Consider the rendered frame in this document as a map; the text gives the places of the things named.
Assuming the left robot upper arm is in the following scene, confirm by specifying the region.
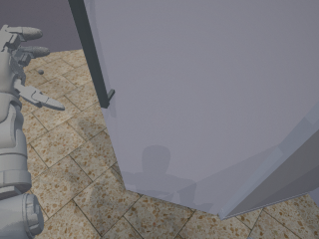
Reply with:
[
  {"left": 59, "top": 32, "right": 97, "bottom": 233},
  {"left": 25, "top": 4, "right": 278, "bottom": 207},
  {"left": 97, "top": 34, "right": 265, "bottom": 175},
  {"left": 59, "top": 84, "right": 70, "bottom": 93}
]
[{"left": 0, "top": 193, "right": 44, "bottom": 239}]

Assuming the robot left hand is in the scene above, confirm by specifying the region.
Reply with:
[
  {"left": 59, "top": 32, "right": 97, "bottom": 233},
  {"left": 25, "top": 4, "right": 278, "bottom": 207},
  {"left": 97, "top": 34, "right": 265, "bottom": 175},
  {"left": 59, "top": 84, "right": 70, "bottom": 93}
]
[{"left": 0, "top": 24, "right": 65, "bottom": 112}]

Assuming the robot left forearm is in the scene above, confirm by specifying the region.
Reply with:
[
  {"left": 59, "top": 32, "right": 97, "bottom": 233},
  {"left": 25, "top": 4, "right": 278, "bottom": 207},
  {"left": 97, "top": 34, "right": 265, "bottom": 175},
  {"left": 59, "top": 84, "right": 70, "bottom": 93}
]
[{"left": 0, "top": 93, "right": 32, "bottom": 200}]

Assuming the fridge door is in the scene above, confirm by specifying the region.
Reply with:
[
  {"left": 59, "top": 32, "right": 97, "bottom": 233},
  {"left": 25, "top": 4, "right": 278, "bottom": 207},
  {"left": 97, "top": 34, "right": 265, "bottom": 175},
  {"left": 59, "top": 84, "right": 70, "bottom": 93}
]
[{"left": 68, "top": 0, "right": 319, "bottom": 215}]

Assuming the handle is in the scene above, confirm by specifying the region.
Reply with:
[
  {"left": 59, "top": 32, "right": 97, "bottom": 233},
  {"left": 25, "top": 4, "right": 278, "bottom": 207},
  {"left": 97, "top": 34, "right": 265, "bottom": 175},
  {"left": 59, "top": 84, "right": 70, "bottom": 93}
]
[{"left": 68, "top": 0, "right": 115, "bottom": 109}]

